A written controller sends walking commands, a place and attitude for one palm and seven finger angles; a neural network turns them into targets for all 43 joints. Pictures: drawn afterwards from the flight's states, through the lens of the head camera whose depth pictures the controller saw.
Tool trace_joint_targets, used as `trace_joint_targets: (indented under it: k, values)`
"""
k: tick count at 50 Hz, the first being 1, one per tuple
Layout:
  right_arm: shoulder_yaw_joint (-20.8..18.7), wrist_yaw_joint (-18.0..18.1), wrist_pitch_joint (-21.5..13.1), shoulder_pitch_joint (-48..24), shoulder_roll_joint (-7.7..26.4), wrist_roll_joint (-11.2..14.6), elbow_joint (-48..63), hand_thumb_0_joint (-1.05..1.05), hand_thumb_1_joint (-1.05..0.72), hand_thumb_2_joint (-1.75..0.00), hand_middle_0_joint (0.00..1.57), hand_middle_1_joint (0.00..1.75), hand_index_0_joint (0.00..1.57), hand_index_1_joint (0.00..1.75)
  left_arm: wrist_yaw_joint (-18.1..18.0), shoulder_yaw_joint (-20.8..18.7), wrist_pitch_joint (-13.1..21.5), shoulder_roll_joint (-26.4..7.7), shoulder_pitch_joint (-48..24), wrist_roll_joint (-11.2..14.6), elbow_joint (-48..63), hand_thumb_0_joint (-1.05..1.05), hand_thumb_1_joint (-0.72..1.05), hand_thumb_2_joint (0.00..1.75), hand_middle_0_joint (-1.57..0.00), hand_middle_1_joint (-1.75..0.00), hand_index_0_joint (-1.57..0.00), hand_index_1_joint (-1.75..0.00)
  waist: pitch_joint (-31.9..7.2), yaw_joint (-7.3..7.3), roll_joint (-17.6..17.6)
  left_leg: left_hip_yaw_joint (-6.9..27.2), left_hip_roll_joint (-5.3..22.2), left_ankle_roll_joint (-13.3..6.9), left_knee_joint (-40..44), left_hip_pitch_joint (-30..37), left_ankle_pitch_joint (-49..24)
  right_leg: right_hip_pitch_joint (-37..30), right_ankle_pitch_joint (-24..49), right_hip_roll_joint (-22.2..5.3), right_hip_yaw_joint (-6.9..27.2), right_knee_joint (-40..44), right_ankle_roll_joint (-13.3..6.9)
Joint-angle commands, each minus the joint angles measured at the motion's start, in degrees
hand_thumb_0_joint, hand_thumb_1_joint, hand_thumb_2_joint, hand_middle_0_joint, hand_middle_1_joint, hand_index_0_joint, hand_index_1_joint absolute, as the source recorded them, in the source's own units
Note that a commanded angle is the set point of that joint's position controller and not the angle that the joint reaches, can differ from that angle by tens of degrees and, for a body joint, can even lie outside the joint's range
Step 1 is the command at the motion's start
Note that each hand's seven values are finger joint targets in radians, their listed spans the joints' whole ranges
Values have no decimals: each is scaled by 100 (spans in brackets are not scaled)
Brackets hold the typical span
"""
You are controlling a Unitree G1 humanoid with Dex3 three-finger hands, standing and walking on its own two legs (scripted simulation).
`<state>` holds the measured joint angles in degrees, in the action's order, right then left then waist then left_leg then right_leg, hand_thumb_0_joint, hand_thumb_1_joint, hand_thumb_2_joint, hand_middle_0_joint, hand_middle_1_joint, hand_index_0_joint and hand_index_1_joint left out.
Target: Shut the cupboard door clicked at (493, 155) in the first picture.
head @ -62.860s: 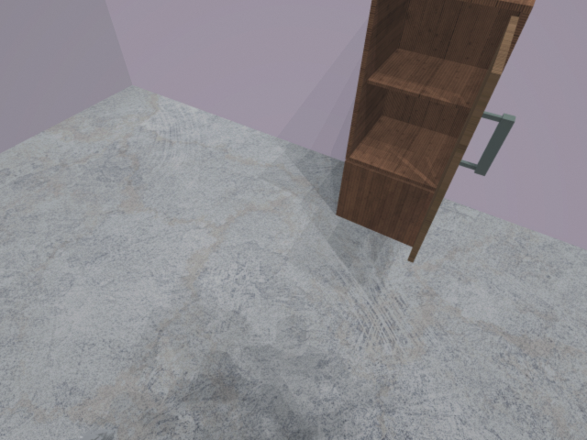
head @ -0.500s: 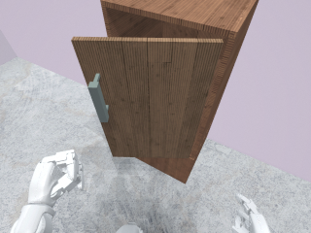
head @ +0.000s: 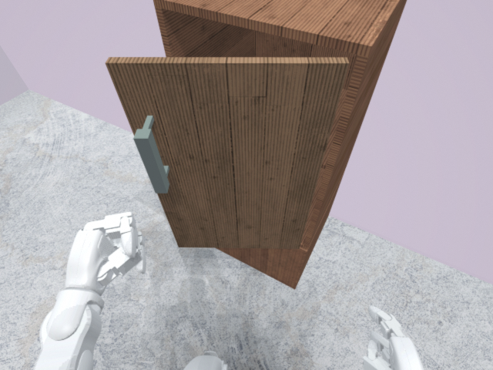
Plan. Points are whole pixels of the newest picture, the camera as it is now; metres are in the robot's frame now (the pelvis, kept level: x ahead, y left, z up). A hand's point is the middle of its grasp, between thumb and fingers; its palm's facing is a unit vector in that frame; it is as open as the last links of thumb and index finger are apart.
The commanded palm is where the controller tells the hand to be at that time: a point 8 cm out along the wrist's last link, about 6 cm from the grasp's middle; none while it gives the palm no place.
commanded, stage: bring the fist close to the handle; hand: left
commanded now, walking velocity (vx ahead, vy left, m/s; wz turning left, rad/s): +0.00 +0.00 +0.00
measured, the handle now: (156, 155) +0.47 +0.20 +0.08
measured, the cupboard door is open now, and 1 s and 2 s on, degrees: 28 28 17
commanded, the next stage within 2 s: push the door shut along its arc in 1.10 s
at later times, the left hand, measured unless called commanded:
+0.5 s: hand (156, 211) +0.34 +0.17 +0.08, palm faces +0.03 -1.00 -0.03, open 3.1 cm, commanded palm +0.32 +0.22 +0.08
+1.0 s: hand (160, 198) +0.37 +0.17 +0.08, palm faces +0.05 -1.00 -0.02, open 3.1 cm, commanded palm +0.34 +0.22 +0.08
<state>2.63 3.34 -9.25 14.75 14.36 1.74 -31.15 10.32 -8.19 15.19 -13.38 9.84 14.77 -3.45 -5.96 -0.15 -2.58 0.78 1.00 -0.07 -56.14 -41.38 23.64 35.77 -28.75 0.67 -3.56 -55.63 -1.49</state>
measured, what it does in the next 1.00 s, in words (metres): stands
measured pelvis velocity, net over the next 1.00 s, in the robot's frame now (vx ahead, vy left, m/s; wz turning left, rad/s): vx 0.00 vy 0.01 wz -0.03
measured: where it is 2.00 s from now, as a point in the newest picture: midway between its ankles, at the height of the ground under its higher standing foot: outside the picture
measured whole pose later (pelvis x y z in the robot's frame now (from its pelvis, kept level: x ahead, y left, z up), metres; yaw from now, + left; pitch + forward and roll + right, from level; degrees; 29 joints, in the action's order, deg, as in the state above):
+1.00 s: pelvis +0.00 +0.01 +0.01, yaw -2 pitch +10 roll -1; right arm 1.0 1.6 -3.4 16.7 14.7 1.4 -35.2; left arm 5.3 -10.8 19.9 -12.6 -14.8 10.7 -30.4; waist -6.0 2.1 -1.6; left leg -1.4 1.2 -0.8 -52.9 -41.3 22.0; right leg 36.8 -26.7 0.7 -1.4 -53.1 -0.8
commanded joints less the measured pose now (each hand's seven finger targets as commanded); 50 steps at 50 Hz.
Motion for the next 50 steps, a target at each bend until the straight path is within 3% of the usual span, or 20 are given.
trace_joint_targets:
  k: [1, 4, 6, 9, 11, 16, 21, 23, 26, 28, 35, 36, 39, 41, 44, 46, 48, 49, 50]
  values:
    - [-336, 23, -301, -302, 668, 1, 852, 0, -90, -90, 20, 30, 20, 30, -76, -350, 334, -687, -1216, 47, 965, 0, 90, 90, -130, -150, -130, -150, -1045, 75, 131, 75, -115, -153, 834, 1033, -893, -258, 1335, 33, 285, 1084, 77]
    - [-357, -5, -250, -268, 687, -7, 825, 0, -90, -90, 20, 30, 20, 30, -103, -530, 358, -802, -1114, 44, 727, 0, 90, 90, -130, -150, -130, -150, -1133, 5, 220, 49, -112, -141, 868, 1033, -1045, -416, 1555, 31, 285, 1076, 72]
    - [-360, -14, -223, -279, 684, -10, 796, 0, -90, -90, 20, 30, 20, 30, -110, -412, 393, -718, -1421, 9, 653, 0, 90, 90, -130, -150, -130, -150, -1108, 53, 116, 34, -113, -142, 864, 1072, -1033, -326, 1575, 32, 272, 1058, 74]
    - [-381, -8, -175, -250, 709, -18, 698, 0, -90, -90, 20, 30, 20, 30, -150, -543, 428, -840, -1856, -10, 324, 0, 90, 90, -130, -150, -130, -150, -1073, 99, 310, 30, -105, -150, 848, 988, -984, -329, 1539, 18, 341, 1107, 94]
    - [-381, -19, -158, -269, 697, -10, 685, 0, -90, -90, 20, 30, 20, 30, -151, -406, 489, -731, -2135, -56, 325, 0, 90, 90, -130, -150, -130, -150, -1194, 99, 46, 23, -108, -141, 875, 1131, -1068, -300, 1625, 29, 287, 1036, 58]
    - [-416, -38, -131, -207, 715, -21, 606, 0, -90, -90, 20, 30, 20, 30, -223, -265, 561, -629, -2508, -131, 136, 0, 90, 90, -130, -150, -130, -150, -1499, 118, 14, 40, -90, -140, 870, 1333, -1267, -315, 1856, 41, 228, 955, 46]
    - [-409, -38, -18, -187, 743, -11, 503, 0, -90, -90, 20, 30, 20, 30, -338, -394, 493, -775, -3180, -213, -496, 0, 90, 90, -130, -150, -130, -150, -1230, 198, 241, 39, -75, -141, 919, 1156, -970, -141, 1557, 47, 252, 1064, 70]
    - [-406, -32, 4, -167, 744, -16, 477, 0, -90, -90, 20, 30, 20, 30, -403, -352, 518, -750, -3521, -264, -615, 0, 90, 90, -130, -150, -130, -150, -1301, 222, 259, 41, -74, -151, 926, 1182, -940, -156, 1503, 43, 251, 1068, 63]
    - [-425, -72, 31, -123, 733, -34, 479, 0, -90, -90, 20, 30, 20, 30, -445, -401, 588, -745, -3482, -282, -663, 0, 90, 90, -130, -150, -130, -150, -1666, 130, 20, 30, -71, -126, 910, 1411, -1282, -285, 1881, 49, 224, 979, 28]
    - [-429, -85, 80, -64, 745, -38, 435, 0, -90, -90, 20, 30, 20, 30, -456, -429, 599, -774, -3608, -301, -923, 0, 90, 90, -130, -150, -130, -150, -1617, 175, 298, 19, -65, -144, 904, 1303, -1302, -329, 1963, 51, 231, 998, 56]
    - [-455, -112, 179, 3, 759, -34, 363, 0, -90, -90, 20, 30, 20, 30, -488, -382, 691, -748, -4271, -361, -1371, 0, 90, 90, -130, -150, -130, -150, -1543, 254, 202, 9, -62, -136, 901, 1279, -1146, -148, 1818, 59, 248, 1035, 56]
    - [-461, -121, 185, 5, 753, -37, 365, 0, -90, -90, 20, 30, 20, 30, -494, -393, 722, -746, -4274, -367, -1353, 0, 90, 90, -130, -150, -130, -150, -1600, 226, 96, 3, -63, -130, 913, 1330, -1154, -150, 1809, 62, 242, 1029, 44]
    - [-472, -143, 229, 33, 760, -41, 408, 0, -90, -90, 20, 30, 20, 30, -491, -580, 772, -899, -3914, -354, -1448, 0, 90, 90, -130, -150, -130, -150, -1722, 106, 209, -20, -72, -133, 947, 1280, -1249, -366, 1926, 68, 263, 1029, 35]
    - [-477, -164, 248, 24, 750, -26, 430, 0, -90, -90, 20, 30, 20, 30, -468, -374, 805, -710, -4026, -358, -1320, 0, 90, 90, -130, -150, -130, -150, -1696, 168, 106, -34, -78, -139, 945, 1343, -1282, -302, 1975, 71, 247, 1027, 37]
    - [-479, -154, 293, 58, 771, -35, 405, 0, -90, -90, 20, 30, 20, 30, -508, -566, 799, -884, -4008, -344, -1493, 0, 90, 90, -130, -150, -130, -150, -1585, 173, 345, -38, -77, -153, 969, 1209, -1175, -343, 1902, 76, 265, 1076, 60]
    - [-473, -140, 303, 32, 764, -35, 385, 0, -90, -90, 20, 30, 20, 30, -511, -514, 847, -872, -4330, -350, -1425, 0, 90, 90, -130, -150, -130, -150, -1543, 231, 269, -43, -80, -157, 973, 1199, -1031, -263, 1737, 67, 281, 1102, 67]
    - [-479, -122, 299, 11, 766, -39, 378, 0, -90, -90, 20, 30, 20, 30, -511, -534, 903, -913, -4394, -350, -1373, 0, 90, 90, -130, -150, -130, -150, -1640, 241, 180, -56, -89, -174, 942, 1241, -1056, -295, 1767, 62, 323, 1109, 65]
    - [-491, -123, 297, 24, 761, -42, 369, 0, -90, -90, 20, 30, 20, 30, -504, -659, 930, -1010, -4263, -338, -1380, 0, 90, 90, -130, -150, -130, -150, -1712, 180, 156, -63, -85, -162, 942, 1255, -1066, -346, 1763, 65, 326, 1104, 60]
    - [-476, -122, 300, 8, 760, -35, 379, 0, -90, -90, 20, 30, 20, 30, -471, -535, 942, -916, -4245, -352, -1391, 0, 90, 90, -130, -150, -130, -150, -1685, 216, 116, -55, -81, -162, 951, 1286, -1097, -302, 1797, 75, 308, 1086, 47]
